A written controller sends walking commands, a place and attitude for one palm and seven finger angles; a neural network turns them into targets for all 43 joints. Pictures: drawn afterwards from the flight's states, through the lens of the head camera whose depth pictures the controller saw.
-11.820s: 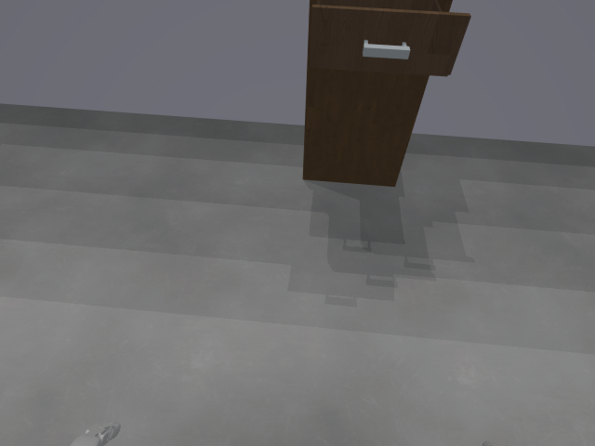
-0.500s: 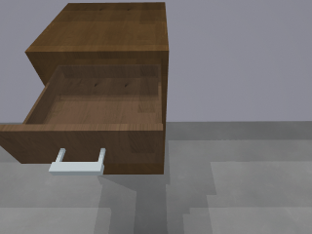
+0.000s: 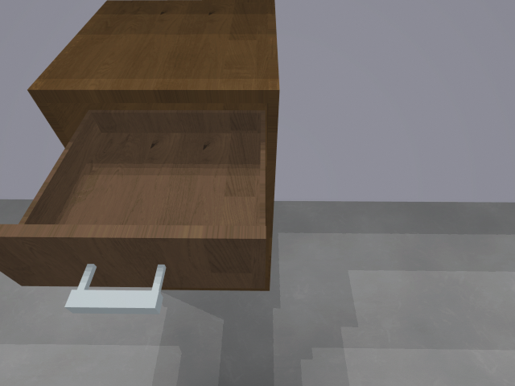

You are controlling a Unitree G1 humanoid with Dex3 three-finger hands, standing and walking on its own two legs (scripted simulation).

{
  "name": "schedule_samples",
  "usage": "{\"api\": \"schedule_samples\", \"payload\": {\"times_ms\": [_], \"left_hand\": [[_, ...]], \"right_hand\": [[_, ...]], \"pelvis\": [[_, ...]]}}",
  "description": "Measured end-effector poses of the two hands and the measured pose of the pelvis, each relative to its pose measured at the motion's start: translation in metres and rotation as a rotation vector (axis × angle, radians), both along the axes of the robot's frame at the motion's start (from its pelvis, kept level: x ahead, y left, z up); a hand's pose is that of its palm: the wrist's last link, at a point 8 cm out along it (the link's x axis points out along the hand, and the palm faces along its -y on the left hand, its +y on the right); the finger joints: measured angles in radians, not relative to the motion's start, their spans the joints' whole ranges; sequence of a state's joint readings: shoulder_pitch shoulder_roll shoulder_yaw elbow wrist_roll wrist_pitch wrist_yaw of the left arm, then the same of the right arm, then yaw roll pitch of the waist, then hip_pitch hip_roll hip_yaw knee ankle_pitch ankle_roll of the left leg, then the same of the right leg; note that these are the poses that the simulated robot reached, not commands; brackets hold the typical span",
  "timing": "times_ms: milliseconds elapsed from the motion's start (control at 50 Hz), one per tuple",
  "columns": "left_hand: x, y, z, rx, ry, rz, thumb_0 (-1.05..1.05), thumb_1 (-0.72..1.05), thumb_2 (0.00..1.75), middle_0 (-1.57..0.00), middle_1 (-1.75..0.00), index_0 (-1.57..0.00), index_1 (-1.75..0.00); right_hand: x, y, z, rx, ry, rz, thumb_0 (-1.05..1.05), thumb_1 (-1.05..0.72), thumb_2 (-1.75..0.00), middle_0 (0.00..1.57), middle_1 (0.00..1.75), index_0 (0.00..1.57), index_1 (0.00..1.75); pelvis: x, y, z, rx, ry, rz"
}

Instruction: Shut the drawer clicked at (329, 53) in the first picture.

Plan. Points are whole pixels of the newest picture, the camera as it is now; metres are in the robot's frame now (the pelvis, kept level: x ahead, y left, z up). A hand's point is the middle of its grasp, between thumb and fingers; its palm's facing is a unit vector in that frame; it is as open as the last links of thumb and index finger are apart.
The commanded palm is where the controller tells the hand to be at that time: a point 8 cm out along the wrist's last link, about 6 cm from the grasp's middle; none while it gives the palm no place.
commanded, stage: come to a stop and stand still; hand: left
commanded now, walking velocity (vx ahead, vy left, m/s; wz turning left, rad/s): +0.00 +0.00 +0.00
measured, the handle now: (120, 286) +0.24 +0.22 +0.05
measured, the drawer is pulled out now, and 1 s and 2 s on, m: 0.30 0.30 0.30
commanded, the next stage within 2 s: look again from close up in 0.30 s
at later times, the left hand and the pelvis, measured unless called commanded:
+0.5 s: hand out of the picture +0.02 +0.17 -0.17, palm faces +0.02 -0.97 -0.23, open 7.3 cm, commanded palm none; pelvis +0.01 -0.01 +0.01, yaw +0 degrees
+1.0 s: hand out of the picture -0.02 +0.15 -0.17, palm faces +0.03 -0.98 -0.18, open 7.3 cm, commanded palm none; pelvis -0.01 -0.01 +0.01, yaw +1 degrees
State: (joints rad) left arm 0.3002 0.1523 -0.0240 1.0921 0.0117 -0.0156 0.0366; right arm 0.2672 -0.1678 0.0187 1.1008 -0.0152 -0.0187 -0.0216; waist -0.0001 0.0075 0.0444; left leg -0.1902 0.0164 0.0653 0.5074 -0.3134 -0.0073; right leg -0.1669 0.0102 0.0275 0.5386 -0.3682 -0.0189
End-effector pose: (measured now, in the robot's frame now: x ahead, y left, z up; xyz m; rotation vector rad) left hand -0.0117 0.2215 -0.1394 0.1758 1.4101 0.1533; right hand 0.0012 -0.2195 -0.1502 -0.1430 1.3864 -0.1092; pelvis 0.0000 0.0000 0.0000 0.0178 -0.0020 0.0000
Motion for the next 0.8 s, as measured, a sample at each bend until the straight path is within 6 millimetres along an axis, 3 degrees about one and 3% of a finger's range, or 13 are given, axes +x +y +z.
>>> {"api": "schedule_samples", "payload": {"times_ms": [180, 340, 520, 800], "left_hand": [[0.018, -0.005, 0.000, 0.002, -0.025, 0.003, 0.01, 0.92, 0.90, -0.20, -0.30, -0.20, -0.30], [0.027, -0.004, 0.005, 0.015, -0.054, 0.004, 0.01, 0.91, 0.90, -0.20, -0.30, -0.20, -0.30], [0.023, -0.007, 0.007, 0.014, -0.059, 0.004, 0.00, 0.91, 0.90, -0.20, -0.30, -0.20, -0.30], [-0.005, -0.017, 0.004, -0.014, -0.003, 0.019, 0.00, 0.91, 0.90, -0.20, -0.30, -0.20, -0.30]], "right_hand": [[0.025, -0.010, 0.005, -0.022, -0.029, 0.007, 0.01, -0.92, -0.90, 0.20, 0.30, 0.20, 0.29], [0.032, -0.015, 0.007, -0.024, -0.042, 0.015, 0.00, -0.91, -0.90, 0.20, 0.30, 0.20, 0.29], [0.022, -0.017, 0.008, -0.019, -0.026, 0.015, 0.00, -0.91, -0.90, 0.20, 0.30, 0.20, 0.29], [-0.006, -0.011, 0.009, -0.006, 0.031, 0.003, 0.00, -0.91, -0.90, 0.20, 0.30, 0.20, 0.29]], "pelvis": [[0.008, -0.006, 0.003, -0.001, -0.001, 0.003], [0.009, -0.010, 0.005, 0.000, -0.002, 0.006], [0.005, -0.013, 0.007, -0.001, -0.006, 0.007], [-0.002, -0.014, 0.008, -0.003, -0.004, 0.008]]}}
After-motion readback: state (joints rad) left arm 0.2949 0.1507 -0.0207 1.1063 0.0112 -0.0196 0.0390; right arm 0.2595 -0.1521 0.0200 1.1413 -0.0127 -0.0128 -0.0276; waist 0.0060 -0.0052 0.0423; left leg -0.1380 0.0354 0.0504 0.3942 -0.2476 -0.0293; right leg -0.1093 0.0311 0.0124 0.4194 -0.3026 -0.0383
